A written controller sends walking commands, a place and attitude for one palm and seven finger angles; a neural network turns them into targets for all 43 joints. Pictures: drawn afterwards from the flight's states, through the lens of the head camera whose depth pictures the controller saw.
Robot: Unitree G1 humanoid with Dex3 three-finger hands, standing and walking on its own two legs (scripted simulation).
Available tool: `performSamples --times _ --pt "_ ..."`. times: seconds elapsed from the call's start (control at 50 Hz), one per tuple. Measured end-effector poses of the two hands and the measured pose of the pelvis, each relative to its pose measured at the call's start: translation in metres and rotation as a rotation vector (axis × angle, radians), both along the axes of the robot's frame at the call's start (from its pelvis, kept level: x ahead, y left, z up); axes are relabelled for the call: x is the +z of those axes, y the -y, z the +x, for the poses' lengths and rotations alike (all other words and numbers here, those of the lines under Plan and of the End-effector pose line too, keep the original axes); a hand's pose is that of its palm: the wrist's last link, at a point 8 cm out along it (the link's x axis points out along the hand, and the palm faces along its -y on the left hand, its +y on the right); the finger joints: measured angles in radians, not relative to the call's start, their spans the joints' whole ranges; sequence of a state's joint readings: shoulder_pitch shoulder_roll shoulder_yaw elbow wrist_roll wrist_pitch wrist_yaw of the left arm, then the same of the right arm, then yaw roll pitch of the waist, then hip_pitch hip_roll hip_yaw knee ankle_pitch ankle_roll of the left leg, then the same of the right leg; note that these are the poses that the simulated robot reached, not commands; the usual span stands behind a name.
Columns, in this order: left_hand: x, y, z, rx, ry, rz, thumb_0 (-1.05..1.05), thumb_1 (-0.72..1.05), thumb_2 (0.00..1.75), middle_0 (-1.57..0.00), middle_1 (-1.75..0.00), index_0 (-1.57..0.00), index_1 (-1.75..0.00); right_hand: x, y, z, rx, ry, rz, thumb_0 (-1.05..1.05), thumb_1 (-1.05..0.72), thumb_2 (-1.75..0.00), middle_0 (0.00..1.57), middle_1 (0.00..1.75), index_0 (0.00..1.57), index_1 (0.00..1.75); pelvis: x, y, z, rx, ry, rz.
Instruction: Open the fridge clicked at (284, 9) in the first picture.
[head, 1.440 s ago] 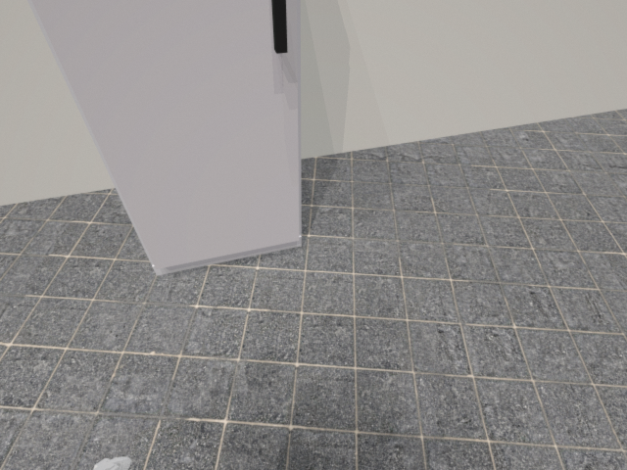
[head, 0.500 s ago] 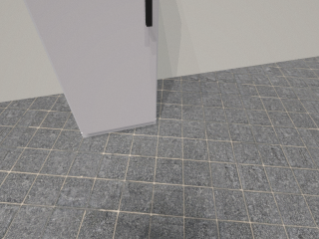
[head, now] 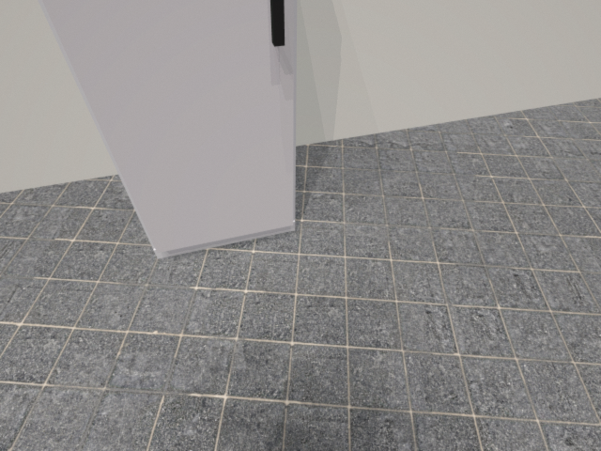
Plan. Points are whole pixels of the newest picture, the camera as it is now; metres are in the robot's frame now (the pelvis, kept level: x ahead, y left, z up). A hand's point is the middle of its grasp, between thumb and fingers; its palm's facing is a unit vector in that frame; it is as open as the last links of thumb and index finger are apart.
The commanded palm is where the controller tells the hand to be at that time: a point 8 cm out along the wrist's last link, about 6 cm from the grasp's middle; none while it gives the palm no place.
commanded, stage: walk to a spot facing it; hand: right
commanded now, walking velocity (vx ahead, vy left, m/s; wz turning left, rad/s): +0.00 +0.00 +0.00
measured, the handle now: out of the picture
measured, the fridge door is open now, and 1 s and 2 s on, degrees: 0 0 0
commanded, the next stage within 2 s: turn to face it in 0.58 s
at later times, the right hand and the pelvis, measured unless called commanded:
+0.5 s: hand out of the picture +0.05 -0.21 -0.20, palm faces -0.05 +0.99 -0.15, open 7.4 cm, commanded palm none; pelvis +0.08 -0.03 -0.02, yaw +4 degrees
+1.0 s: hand (386, 338) +0.36 -0.14 -0.19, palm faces -0.19 +0.96 -0.20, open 7.3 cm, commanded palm none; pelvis +0.23 +0.01 -0.02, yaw +12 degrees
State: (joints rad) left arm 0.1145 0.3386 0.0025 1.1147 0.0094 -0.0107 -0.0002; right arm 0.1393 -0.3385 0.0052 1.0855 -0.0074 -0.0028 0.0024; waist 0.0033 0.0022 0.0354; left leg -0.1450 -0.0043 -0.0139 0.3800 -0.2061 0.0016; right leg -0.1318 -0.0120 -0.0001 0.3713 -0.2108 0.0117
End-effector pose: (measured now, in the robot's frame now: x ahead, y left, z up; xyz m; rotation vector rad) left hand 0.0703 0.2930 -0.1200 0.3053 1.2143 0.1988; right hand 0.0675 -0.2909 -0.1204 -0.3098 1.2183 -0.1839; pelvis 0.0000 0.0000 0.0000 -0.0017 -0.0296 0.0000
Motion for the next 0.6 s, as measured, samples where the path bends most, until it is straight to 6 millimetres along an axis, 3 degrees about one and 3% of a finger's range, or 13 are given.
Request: performSamples --times 0.2,0.46,0.52,0.6 --pt "-0.003 0.008 0.002 0.002 -0.002 -0.011 0.01 0.91 0.9 -0.2 -0.3 -0.2 -0.3 -0.003 -0.002 0.001 -0.01 -0.006 0.006 0.01 -0.91 -0.9 0.2 0.3 0.21 0.3 -0.001 0.002 0.006 0.007 -0.001 0.001" --pt "-0.028 0.075 -0.026 0.12 -0.127 -0.09 0.0 0.91 0.9 -0.2 -0.3 -0.2 -0.3 -0.05 -0.029 -0.03 -0.07 -0.231 0.172 0.0 -0.91 -0.9 0.2 0.3 0.2 0.3 -0.018 0.027 0.069 0.063 -0.025 0.015" --pt "-0.025 0.093 -0.044 0.19 -0.164 -0.1 0.0 0.91 0.9 -0.2 -0.3 -0.2 -0.3 -0.048 -0.031 -0.009 -0.031 -0.278 0.179 0.01 -0.91 -0.9 0.2 0.3 0.2 0.3 -0.015 0.03 0.087 0.08 -0.021 0.026" --pt "-0.017 0.115 -0.077 0.274 -0.309 -0.132 0.0 0.91 0.9 -0.2 -0.3 -0.2 -0.3 -0.045 -0.037 0.054 0.012 -0.222 0.185 0.01 -0.91 -0.9 0.2 0.3 0.2 0.3 -0.012 0.026 0.112 0.093 -0.019 0.032"
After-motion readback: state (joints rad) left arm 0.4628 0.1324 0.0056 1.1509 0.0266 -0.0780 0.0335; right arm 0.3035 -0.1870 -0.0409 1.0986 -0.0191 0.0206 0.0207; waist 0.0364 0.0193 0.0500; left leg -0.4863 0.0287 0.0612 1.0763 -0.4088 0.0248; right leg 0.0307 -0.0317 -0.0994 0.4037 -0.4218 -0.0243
